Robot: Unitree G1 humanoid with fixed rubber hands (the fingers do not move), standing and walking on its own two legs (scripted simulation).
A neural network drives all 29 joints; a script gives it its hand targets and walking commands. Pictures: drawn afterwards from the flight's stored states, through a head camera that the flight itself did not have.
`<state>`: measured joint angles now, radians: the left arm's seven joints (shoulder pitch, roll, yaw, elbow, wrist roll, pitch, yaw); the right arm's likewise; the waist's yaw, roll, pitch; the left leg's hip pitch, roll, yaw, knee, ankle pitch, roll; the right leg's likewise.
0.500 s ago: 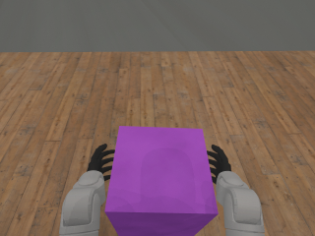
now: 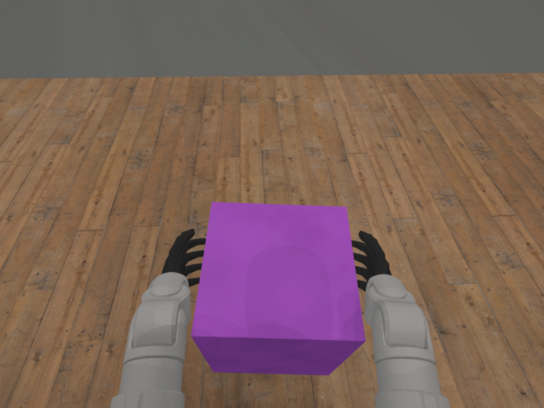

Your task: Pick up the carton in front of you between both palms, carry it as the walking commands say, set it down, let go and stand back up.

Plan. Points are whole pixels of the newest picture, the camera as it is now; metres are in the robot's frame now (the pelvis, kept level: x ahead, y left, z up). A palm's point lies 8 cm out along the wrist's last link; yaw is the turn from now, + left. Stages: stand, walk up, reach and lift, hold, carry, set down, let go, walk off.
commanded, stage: carry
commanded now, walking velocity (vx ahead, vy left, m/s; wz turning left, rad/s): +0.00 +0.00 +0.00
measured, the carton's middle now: (275, 295) +0.30 +0.00 -0.04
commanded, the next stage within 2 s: hold in 1.94 s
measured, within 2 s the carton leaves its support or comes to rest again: neither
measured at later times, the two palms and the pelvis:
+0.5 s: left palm (169, 289) +0.27 +0.15 +0.04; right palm (376, 288) +0.28 -0.15 +0.04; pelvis -0.01 +0.00 +0.00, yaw +0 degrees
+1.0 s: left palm (165, 296) +0.26 +0.15 +0.04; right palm (376, 295) +0.26 -0.15 +0.04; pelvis -0.03 +0.00 +0.00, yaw +0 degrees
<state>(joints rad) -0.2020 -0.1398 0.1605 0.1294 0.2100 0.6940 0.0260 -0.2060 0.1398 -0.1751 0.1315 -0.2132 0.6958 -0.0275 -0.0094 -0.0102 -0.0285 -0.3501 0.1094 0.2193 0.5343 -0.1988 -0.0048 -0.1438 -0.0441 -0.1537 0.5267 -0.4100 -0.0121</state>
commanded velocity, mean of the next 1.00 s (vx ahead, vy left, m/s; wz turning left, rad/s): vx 0.00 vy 0.00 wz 0.00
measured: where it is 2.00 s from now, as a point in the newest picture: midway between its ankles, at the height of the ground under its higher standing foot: outside the picture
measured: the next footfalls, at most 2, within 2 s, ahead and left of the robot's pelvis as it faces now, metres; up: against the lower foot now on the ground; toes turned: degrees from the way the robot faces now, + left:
none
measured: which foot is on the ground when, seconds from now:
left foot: down 0.00-1.00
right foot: down 0.00-1.00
